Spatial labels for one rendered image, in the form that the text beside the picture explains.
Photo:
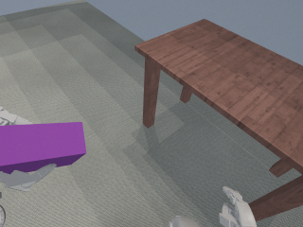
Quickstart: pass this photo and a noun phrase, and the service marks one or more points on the right robot thigh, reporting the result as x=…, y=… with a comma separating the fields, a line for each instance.
x=182, y=222

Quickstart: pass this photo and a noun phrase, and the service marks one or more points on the robot left hand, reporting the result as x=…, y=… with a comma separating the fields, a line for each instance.
x=20, y=180

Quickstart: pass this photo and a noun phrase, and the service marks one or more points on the sponge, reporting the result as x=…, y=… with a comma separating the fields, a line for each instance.
x=29, y=147

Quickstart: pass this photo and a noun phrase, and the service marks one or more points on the table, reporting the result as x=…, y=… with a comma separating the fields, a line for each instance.
x=255, y=88

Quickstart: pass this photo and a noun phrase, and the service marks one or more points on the robot right hand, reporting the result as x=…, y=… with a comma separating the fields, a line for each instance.
x=239, y=216

